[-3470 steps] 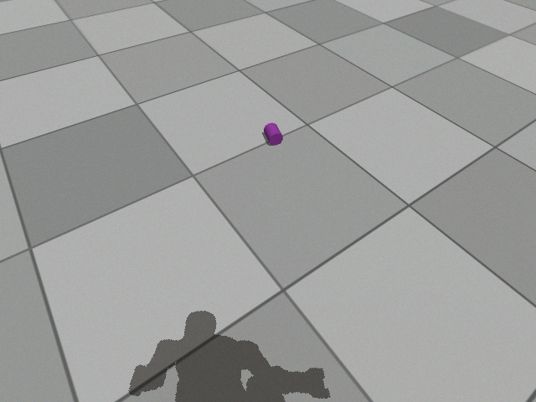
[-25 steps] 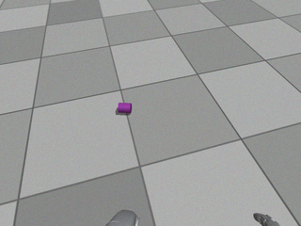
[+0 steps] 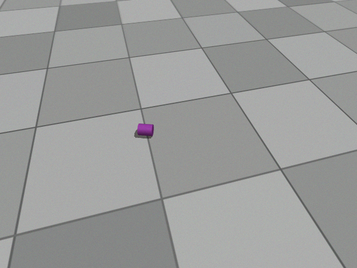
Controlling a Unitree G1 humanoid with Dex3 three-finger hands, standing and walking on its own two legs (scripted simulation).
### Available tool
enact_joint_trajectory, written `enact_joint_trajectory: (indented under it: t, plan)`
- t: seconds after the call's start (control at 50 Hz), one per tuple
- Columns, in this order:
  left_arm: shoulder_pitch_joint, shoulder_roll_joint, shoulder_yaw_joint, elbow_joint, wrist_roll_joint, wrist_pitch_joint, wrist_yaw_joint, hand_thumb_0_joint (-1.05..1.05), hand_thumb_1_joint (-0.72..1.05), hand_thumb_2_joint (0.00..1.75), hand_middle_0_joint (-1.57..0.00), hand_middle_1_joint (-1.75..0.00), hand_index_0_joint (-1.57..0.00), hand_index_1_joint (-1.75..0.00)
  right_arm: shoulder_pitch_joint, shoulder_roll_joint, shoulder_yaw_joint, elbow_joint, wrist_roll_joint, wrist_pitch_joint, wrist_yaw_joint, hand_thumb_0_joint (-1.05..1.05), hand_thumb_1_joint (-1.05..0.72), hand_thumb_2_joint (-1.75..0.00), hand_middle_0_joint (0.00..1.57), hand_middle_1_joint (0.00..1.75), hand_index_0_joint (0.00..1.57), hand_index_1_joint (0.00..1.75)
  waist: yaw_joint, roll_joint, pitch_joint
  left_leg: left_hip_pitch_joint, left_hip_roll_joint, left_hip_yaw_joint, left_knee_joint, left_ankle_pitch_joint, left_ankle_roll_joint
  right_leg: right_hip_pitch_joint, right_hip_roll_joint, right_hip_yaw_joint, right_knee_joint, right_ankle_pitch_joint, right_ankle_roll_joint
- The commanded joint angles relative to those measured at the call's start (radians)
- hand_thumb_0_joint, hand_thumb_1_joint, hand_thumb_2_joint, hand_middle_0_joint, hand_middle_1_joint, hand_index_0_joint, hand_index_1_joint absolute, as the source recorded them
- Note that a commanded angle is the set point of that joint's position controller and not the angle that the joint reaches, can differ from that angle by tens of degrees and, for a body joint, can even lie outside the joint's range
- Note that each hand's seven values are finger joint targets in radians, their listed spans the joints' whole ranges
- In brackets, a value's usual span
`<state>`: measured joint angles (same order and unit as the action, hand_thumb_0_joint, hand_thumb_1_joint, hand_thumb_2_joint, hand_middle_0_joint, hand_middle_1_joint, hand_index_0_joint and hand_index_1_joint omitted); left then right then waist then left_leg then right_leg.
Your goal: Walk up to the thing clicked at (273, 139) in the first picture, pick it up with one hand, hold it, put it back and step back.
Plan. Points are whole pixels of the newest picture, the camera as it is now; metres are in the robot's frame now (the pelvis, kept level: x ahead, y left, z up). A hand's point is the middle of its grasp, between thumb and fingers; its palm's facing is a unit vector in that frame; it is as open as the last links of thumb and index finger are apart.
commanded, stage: step back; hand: left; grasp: from above
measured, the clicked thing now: (145, 129) +1.10 +0.22 -0.72
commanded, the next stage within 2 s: stand in 0.50 s
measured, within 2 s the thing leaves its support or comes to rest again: neither
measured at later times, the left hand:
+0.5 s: hand out of the picture +0.12 +0.30 -0.16, palm faces +0.05 -0.93 -0.37, open 7.4 cm
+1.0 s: hand out of the picture +0.11 +0.28 -0.14, palm faces -0.02 -0.95 -0.32, open 7.4 cm
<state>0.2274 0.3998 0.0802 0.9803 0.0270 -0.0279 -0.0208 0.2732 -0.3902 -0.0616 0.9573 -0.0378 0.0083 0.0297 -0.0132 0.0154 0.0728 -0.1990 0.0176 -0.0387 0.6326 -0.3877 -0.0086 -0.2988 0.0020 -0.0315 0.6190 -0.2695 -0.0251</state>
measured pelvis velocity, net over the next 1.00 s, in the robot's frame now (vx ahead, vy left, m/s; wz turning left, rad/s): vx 0.04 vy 0.03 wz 0.02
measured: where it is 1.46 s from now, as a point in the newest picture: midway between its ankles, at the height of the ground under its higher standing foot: outside the picture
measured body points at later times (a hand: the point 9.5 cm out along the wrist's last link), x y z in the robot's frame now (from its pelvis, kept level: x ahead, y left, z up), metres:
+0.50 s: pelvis +0.04 +0.02 +0.00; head +0.07 +0.04 +0.45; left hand +0.12 +0.34 -0.13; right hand +0.16 -0.27 -0.12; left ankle +0.08 +0.15 -0.72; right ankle +0.03 -0.11 -0.72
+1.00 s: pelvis +0.04 +0.03 +0.02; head +0.04 +0.04 +0.47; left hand +0.11 +0.33 -0.11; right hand +0.12 -0.27 -0.11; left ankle +0.08 +0.15 -0.72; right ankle +0.03 -0.11 -0.72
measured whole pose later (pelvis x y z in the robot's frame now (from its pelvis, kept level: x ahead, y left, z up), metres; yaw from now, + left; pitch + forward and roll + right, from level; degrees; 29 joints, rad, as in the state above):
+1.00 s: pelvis +0.04 +0.03 +0.02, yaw +1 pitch -3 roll +0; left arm 0.11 0.35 0.00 1.13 0.01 -0.02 -0.02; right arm 0.10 -0.35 -0.01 1.14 -0.02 0.00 0.03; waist -0.01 -0.01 0.05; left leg -0.19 0.02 0.02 0.35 -0.12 -0.01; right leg -0.10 -0.03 -0.01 0.36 -0.21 0.03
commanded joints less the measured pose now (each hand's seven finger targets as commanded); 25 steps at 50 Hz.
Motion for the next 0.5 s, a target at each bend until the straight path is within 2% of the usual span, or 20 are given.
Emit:
enact_joint_trajectory:
  t: [0.0,0.02,0.04,0.06,0.08,0.1,0.14,0.18,0.24,0.26,0.28,0.3,0.32,0.34,0.36,0.38,0.4,0.42,0.46,0.48]
  plan:
    - [0.063,0.317,0.074,-0.055,0.015,-0.045,0.041,0.0,0.9,0.9,-0.2,-0.3,-0.2,-0.3,-0.064,-0.123,-0.021,-0.106,0.014,-0.016,-0.036,0.0,-0.9,-0.9,0.2,0.3,0.2,0.3,0.085,-0.162,-0.056,-0.395,-0.065,-0.069,0.309,-0.203,0.03,0.232,-0.377,0.585,-0.382,-0.304,-0.144]
    - [-0.005,0.332,0.074,-0.079,0.012,-0.043,0.038,0.0,0.9,0.9,-0.2,-0.3,-0.2,-0.3,-0.047,-0.193,-0.042,-0.081,0.011,-0.015,-0.044,0.0,-0.9,-0.9,0.2,0.3,0.2,0.3,0.065,-0.12,0.006,-0.343,-0.027,-0.101,0.355,-0.222,0.025,0.103,-0.428,0.649,-0.382,-0.344,-0.225]
    - [-0.023,0.305,0.07,-0.086,0.008,-0.045,0.036,0.0,0.9,0.9,-0.2,-0.3,-0.2,-0.3,-0.038,-0.215,-0.049,-0.068,0.011,-0.02,-0.043,0.0,-0.9,-0.9,0.2,0.3,0.2,0.3,0.05,-0.098,0.046,-0.354,-0.004,-0.109,0.383,-0.194,0.029,0.085,-0.411,0.597,-0.371,-0.257,-0.241]
    - [-0.033,0.269,0.061,-0.092,0.002,-0.051,0.038,0.0,0.9,0.9,-0.2,-0.3,-0.2,-0.3,-0.034,-0.204,-0.044,-0.057,0.016,-0.021,-0.039,0.0,-0.9,-0.9,0.2,0.3,0.2,0.3,0.045,-0.06,0.043,-0.338,0.0,-0.138,0.371,-0.136,0.029,0.102,-0.357,0.485,-0.343,-0.113,-0.199]
    - [-0.059,0.246,0.052,-0.093,-0.001,-0.055,0.041,0.0,0.9,0.9,-0.2,-0.3,-0.2,-0.3,-0.018,-0.184,-0.04,-0.041,0.02,-0.023,-0.038,0.0,-0.9,-0.9,0.2,0.3,0.2,0.3,0.027,-0.082,0.02,-0.317,0.005,-0.133,0.343,-0.098,0.027,0.12,-0.303,0.373,-0.315,0.017,-0.163]
    - [-0.054,0.236,0.048,-0.081,-0.006,-0.057,0.043,0.0,0.9,0.9,-0.2,-0.3,-0.2,-0.3,-0.008,-0.171,-0.036,-0.027,0.021,-0.021,-0.037,0.0,-0.9,-0.9,0.2,0.3,0.2,0.3,0.028,-0.091,0.001,-0.272,-0.006,-0.122,0.309,-0.065,0.024,0.112,-0.262,0.298,-0.273,0.153,-0.124]
    - [-0.042,0.235,0.043,-0.074,-0.007,-0.058,0.045,0.0,0.9,0.9,-0.2,-0.3,-0.2,-0.3,-0.012,-0.158,-0.033,-0.027,0.015,-0.016,-0.034,0.0,-0.9,-0.9,0.2,0.3,0.2,0.3,0.035,-0.124,-0.023,-0.228,-0.008,-0.081,0.28,-0.04,0.016,0.1,-0.25,0.244,-0.236,0.3,-0.128]
    - [-0.055,0.227,0.041,-0.078,-0.008,-0.053,0.047,0.0,0.9,0.9,-0.2,-0.3,-0.2,-0.3,-0.029,-0.143,-0.024,-0.028,0.018,-0.014,-0.035,0.0,-0.9,-0.9,0.2,0.3,0.2,0.3,0.035,-0.154,-0.049,-0.193,-0.004,-0.034,0.174,-0.03,0.008,0.126,-0.251,0.184,-0.188,0.477,-0.13]
    - [-0.09,0.219,0.028,-0.086,-0.015,-0.038,0.051,0.0,0.9,0.9,-0.2,-0.3,-0.2,-0.3,-0.067,-0.128,-0.022,-0.024,0.02,-0.018,-0.04,0.0,-0.9,-0.9,0.2,0.3,0.2,0.3,0.028,-0.2,-0.07,-0.117,-0.001,0.047,0.039,0.035,0.013,0.121,-0.231,0.114,-0.111,0.666,-0.113]
    - [-0.091,0.222,0.024,-0.09,-0.019,-0.031,0.052,0.0,0.9,0.9,-0.2,-0.3,-0.2,-0.3,-0.071,-0.131,-0.023,-0.019,0.019,-0.02,-0.041,0.0,-0.9,-0.9,0.2,0.3,0.2,0.3,0.022,-0.198,-0.077,-0.078,-0.006,0.067,-0.023,0.106,0.018,0.104,-0.219,0.104,-0.073,0.669,-0.102]
    - [-0.102,0.226,0.022,-0.091,-0.023,-0.024,0.053,0.0,0.9,0.9,-0.2,-0.3,-0.2,-0.3,-0.055,-0.133,-0.025,-0.009,0.018,-0.022,-0.043,0.0,-0.9,-0.9,0.2,0.3,0.2,0.3,0.008,-0.173,-0.088,-0.035,-0.01,0.078,-0.094,0.228,0.022,0.097,-0.202,0.086,-0.033,0.632,-0.08]
    - [-0.108,0.219,0.018,-0.096,-0.023,-0.017,0.053,0.0,0.9,0.9,-0.2,-0.3,-0.2,-0.3,-0.059,-0.147,-0.032,0.001,0.015,-0.022,-0.045,0.0,-0.9,-0.9,0.2,0.3,0.2,0.3,0.005,-0.144,-0.096,0.008,-0.002,0.048,-0.111,0.364,0.036,0.065,-0.182,0.086,-0.009,0.537,-0.057]
    - [-0.098,0.202,0.012,-0.102,-0.025,-0.011,0.054,0.0,0.9,0.9,-0.2,-0.3,-0.2,-0.3,-0.071,-0.18,-0.041,0.001,0.012,-0.022,-0.048,0.0,-0.9,-0.9,0.2,0.3,0.2,0.3,0.015,-0.069,-0.119,0.059,0.057,-0.017,-0.097,0.517,0.061,0.022,-0.153,0.076,0.021,0.426,-0.036]
    - [-0.09,0.18,0.006,-0.108,-0.028,-0.006,0.054,0.0,0.9,0.9,-0.2,-0.3,-0.2,-0.3,-0.082,-0.225,-0.05,-0.007,0.009,-0.024,-0.05,0.0,-0.9,-0.9,0.2,0.3,0.2,0.3,0.016,0.023,-0.155,0.075,0.164,-0.137,-0.145,0.566,0.118,-0.001,-0.095,0.056,0.106,0.263,-0.013]
    - [-0.074,0.171,0.002,-0.09,-0.044,0.006,0.057,0.0,0.9,0.9,-0.2,-0.3,-0.2,-0.3,-0.147,-0.254,-0.045,-0.024,0.02,-0.024,-0.047,0.0,-0.9,-0.9,0.2,0.3,0.2,0.3,0.036,0.112,-0.169,-0.022,0.251,-0.237,-0.187,0.496,0.203,0.046,-0.021,0.018,0.158,0.018,0.004]
    - [-0.07,0.172,0.004,-0.064,-0.04,0.011,0.06,0.0,0.9,0.9,-0.2,-0.3,-0.2,-0.3,-0.198,-0.258,-0.045,-0.028,0.019,-0.023,-0.046,0.0,-0.9,-0.9,0.2,0.3,0.2,0.3,0.041,0.149,-0.145,-0.08,0.294,-0.272,-0.214,0.439,0.238,0.086,-0.014,0.012,0.16,-0.154,0.003]
    - [-0.067,0.167,0.003,-0.046,-0.033,0.009,0.058,0.0,0.9,0.9,-0.2,-0.3,-0.2,-0.3,-0.222,-0.238,-0.036,-0.018,0.016,-0.022,-0.045,0.0,-0.9,-0.9,0.2,0.3,0.2,0.3,0.05,0.147,-0.136,-0.114,0.282,-0.246,-0.217,0.41,0.222,0.121,-0.019,0.031,0.119,-0.174,-0.002]
    - [-0.061,0.165,-0.001,-0.039,-0.03,0.004,0.053,0.0,0.9,0.9,-0.2,-0.3,-0.2,-0.3,-0.234,-0.226,-0.031,-0.017,0.011,-0.019,-0.045,0.0,-0.9,-0.9,0.2,0.3,0.2,0.3,0.057,0.142,-0.142,-0.093,0.241,-0.184,-0.198,0.404,0.189,0.113,-0.026,0.04,0.057,-0.128,-0.01]
    - [-0.033,0.183,0.004,-0.017,-0.024,-0.006,0.049,0.0,0.9,0.9,-0.2,-0.3,-0.2,-0.3,-0.266,-0.198,-0.017,-0.017,0.02,-0.016,-0.046,0.0,-0.9,-0.9,0.2,0.3,0.2,0.3,0.065,0.129,-0.138,-0.124,0.18,-0.12,-0.143,0.354,0.12,0.155,-0.057,0.076,-0.035,0.066,-0.013]
    - [-0.036,0.151,-0.02,0.009,-0.016,-0.01,0.04,0.0,0.9,0.9,-0.2,-0.3,-0.2,-0.3,-0.209,-0.164,-0.006,0.005,0.031,-0.027,-0.038,0.0,-0.9,-0.9,0.2,0.3,0.2,0.3,0.043,0.074,-0.173,-0.09,0.133,-0.111,-0.137,0.29,0.072,0.202,-0.121,0.148,-0.142,0.116,-0.022]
